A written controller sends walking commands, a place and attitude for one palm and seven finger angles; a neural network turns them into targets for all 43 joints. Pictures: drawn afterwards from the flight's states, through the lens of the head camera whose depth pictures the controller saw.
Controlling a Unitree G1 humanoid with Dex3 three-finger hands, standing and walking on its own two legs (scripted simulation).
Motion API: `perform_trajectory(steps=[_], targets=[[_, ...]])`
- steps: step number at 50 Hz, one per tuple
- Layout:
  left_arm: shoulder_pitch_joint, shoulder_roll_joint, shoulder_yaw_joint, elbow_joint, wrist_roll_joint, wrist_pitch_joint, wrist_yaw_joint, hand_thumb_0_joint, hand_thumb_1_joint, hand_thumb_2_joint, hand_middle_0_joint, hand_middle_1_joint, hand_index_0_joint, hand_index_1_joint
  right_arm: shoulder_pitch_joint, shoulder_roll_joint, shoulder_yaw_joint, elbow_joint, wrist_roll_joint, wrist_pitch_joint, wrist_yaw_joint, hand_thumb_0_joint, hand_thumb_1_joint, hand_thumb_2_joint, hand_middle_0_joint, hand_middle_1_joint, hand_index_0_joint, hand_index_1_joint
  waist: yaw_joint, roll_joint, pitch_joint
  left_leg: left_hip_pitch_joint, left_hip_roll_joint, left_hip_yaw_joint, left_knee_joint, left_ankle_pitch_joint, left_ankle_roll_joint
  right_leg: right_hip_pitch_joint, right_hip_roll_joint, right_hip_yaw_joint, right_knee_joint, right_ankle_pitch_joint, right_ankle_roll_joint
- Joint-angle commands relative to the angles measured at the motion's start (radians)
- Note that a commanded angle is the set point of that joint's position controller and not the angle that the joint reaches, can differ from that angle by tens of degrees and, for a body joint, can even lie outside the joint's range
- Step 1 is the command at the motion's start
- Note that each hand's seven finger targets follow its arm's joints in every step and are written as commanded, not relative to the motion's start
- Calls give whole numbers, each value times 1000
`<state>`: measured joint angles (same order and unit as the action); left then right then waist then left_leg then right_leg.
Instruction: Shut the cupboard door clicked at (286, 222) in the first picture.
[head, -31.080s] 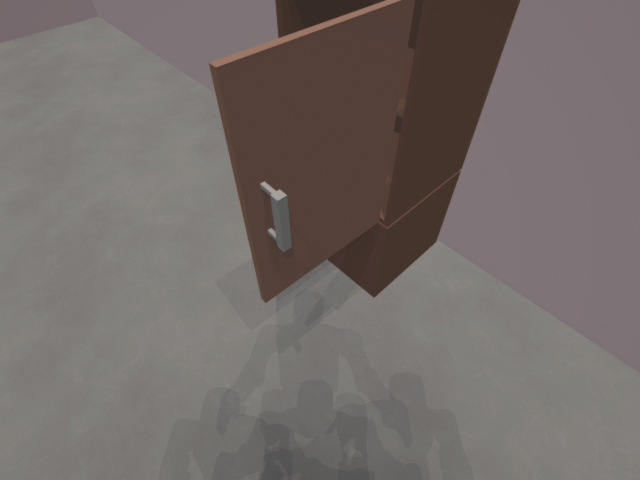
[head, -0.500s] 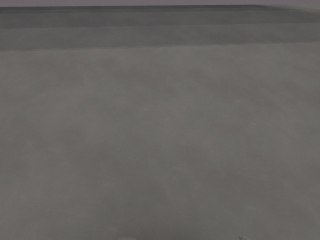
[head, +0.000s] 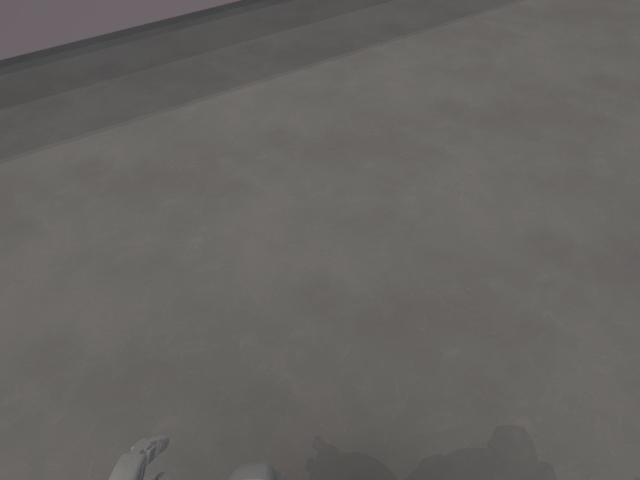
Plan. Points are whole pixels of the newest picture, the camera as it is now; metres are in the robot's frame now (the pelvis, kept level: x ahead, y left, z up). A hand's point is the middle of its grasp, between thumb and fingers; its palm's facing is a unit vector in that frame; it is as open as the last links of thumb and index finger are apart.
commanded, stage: turn to face it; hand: left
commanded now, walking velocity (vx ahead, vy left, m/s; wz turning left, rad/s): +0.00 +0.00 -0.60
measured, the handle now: out of the picture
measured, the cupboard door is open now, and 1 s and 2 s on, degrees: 67 67 67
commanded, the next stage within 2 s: none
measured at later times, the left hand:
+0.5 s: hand (200, 441) +0.18 +0.19 -0.15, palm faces -0.27 -0.94 -0.21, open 7.4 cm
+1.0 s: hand (249, 418) +0.22 +0.13 -0.17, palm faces -0.51 -0.84 -0.20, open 7.4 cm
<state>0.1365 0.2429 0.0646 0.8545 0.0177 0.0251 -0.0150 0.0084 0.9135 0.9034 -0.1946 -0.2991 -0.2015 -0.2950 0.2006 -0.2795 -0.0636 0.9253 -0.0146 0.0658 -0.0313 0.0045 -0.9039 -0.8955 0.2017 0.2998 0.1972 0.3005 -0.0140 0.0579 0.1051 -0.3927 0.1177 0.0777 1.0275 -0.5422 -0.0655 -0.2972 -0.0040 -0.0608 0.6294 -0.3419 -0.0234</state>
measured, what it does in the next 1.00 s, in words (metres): steps on the spot, turning right: left foot, then right foot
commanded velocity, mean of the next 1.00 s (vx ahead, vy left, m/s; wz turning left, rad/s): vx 0.00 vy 0.00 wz -0.60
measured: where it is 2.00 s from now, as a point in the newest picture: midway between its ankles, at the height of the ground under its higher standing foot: outside the picture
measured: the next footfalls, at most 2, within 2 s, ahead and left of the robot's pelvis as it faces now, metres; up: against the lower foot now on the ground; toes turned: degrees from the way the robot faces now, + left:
left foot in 0.28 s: +0.09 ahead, +0.14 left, +0.00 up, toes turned -6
right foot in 0.60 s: +0.01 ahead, -0.12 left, +0.00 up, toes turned -27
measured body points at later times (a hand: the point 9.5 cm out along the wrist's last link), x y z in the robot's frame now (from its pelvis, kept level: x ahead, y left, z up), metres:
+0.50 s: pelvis +0.02 +0.02 +0.02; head +0.08 +0.02 +0.46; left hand +0.20 +0.24 -0.13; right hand +0.01 -0.24 -0.12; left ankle +0.05 +0.14 -0.72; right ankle -0.03 -0.10 -0.67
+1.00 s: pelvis +0.05 +0.00 +0.00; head +0.09 -0.01 +0.45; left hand +0.25 +0.18 -0.15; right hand +0.00 -0.28 -0.12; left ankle +0.13 +0.09 -0.73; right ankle -0.02 -0.10 -0.72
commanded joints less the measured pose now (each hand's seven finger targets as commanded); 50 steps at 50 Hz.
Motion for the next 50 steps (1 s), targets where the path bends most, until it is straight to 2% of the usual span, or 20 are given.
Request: perform_trajectory(steps=[1,9,11,12,13,14,16,20,25,28,29,30,31,33,37,44,47,48,49,50], targets=[[29,188,51,-59,3,0,30,0,900,900,-200,-300,-200,-300,-51,-66,-4,-121,2,-41,6,0,-900,-900,200,300,200,300,26,-212,-172,-186,0,-81,122,91,-23,214,-258,280,-228,606,-171],[6,206,59,-66,12,6,16,0,900,900,-200,-300,-200,-300,-6,-46,-3,-126,5,-46,10,0,-900,-900,200,300,200,300,14,-213,-134,5,-75,-39,-279,141,-14,64,-210,367,-239,384,-154],[-20,192,58,-65,5,12,16,0,900,900,-200,-300,-200,-300,68,-49,-1,-105,8,-57,5,0,-900,-900,200,300,200,300,-23,-203,-156,138,-82,-41,-489,268,-7,17,-173,366,-167,360,-101],[-16,160,51,-73,-4,18,14,0,900,900,-200,-300,-200,-300,102,-85,-6,-93,3,-69,0,0,-900,-900,200,300,200,300,-33,-103,-171,256,-34,-84,-634,322,10,-72,-108,324,-97,264,-52],[25,95,40,-89,-14,25,5,0,900,900,-200,-300,-200,-300,114,-180,-20,-98,-13,-78,-4,0,-900,-900,200,300,200,300,-25,175,-185,358,195,-326,-724,389,95,-229,41,197,94,-20,12],[15,93,34,-106,-9,19,-2,0,900,900,-200,-300,-200,-300,135,-229,-27,-116,-16,-73,-8,0,-900,-900,200,300,200,300,-37,244,-183,319,371,-454,-753,492,208,-265,59,86,330,-300,41],[-4,113,47,-93,6,23,-11,0,900,900,-200,-300,-200,-300,66,-191,-15,-126,-21,-79,-11,0,-900,-900,200,300,200,300,-6,196,-152,225,338,-382,-743,496,230,-276,1,110,545,-249,56],[-22,70,37,-77,-3,36,-30,0,900,900,-200,-300,-200,-300,37,-141,-8,-121,-22,-72,-12,0,-900,-900,200,300,200,300,-1,128,-124,275,223,-100,-664,735,191,-226,-26,33,429,-154,76],[-45,52,27,-86,-2,27,-32,0,900,900,-200,-300,-200,-300,75,-165,-28,-90,-20,-62,-1,0,-900,-900,200,300,200,300,-29,178,-158,314,237,-17,-603,761,179,-104,1,-40,158,-118,58],[39,77,35,-62,1,15,-27,0,900,900,-200,-300,-200,-300,37,-174,-39,-96,-11,-55,6,0,-900,-900,200,300,200,300,21,128,-167,227,212,49,-476,649,109,90,20,-69,-126,105,35],[108,131,45,-40,5,7,-21,0,900,900,-200,-300,-200,-300,25,-154,-39,-105,-3,-55,12,0,-900,-900,200,300,200,300,55,24,-189,120,169,82,-352,519,58,238,-48,23,-230,237,3],[154,243,66,-26,14,-3,-6,0,900,900,-200,-300,-200,-300,-3,-65,-19,-148,4,-52,16,0,-900,-900,200,300,200,300,84,-323,-177,-161,21,147,-140,14,-7,391,-308,360,-297,507,-93],[193,280,67,-13,0,1,6,0,900,900,-200,-300,-200,-300,-50,-69,-7,-177,1,-37,10,0,-900,-900,200,300,200,300,113,-321,-155,-205,-20,23,42,-112,-13,288,-401,438,-284,691,-180],[118,227,67,-25,1,0,24,0,900,900,-200,-300,-200,-300,-81,-77,-10,-156,3,-35,-5,0,-900,-900,200,300,200,300,77,-319,-125,-288,-4,-95,172,-19,-11,264,-330,431,-277,619,-207],[25,175,47,-59,5,-5,25,0,900,900,-200,-300,-200,-300,-30,-54,-5,-118,-2,-35,11,0,-900,-900,200,300,200,300,18,-201,-166,-157,-21,-62,39,127,-28,191,-222,271,-244,575,-160],[52,202,57,-45,9,0,20,0,900,900,-200,-300,-200,-300,-64,-47,-3,-145,7,-41,8,0,-900,-900,200,300,200,300,32,-207,-154,-58,-75,-54,-234,121,-20,155,-213,387,-231,537,-172],[-4,191,58,-54,3,8,20,0,900,900,-200,-300,-200,-300,37,-53,-3,-118,10,-54,1,0,-900,-900,200,300,200,300,-23,-176,-164,144,-87,-52,-509,283,-8,45,-165,391,-156,453,-105],[1,152,51,-61,-5,13,18,0,900,900,-200,-300,-200,-300,69,-90,-6,-108,4,-66,-3,0,-900,-900,200,300,200,300,-32,-82,-185,274,-15,-113,-656,349,15,-55,-89,344,-78,335,-52],[49,89,40,-75,-14,18,8,0,900,900,-200,-300,-200,-300,82,-191,-23,-115,-12,-73,-5,0,-900,-900,200,300,200,300,-20,192,-203,393,226,-353,-711,481,110,-230,62,204,114,-30,13],[35,100,36,-94,-7,13,1,0,900,900,-200,-300,-200,-300,105,-228,-27,-132,-15,-65,-8,0,-900,-900,200,300,200,300,-35,233,-191,338,380,-442,-728,582,221,-253,62,99,345,-310,39]])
